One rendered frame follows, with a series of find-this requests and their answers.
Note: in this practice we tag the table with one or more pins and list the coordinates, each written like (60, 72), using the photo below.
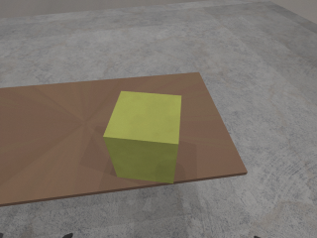
(52, 145)

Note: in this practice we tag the carton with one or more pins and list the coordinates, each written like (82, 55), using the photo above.
(142, 136)

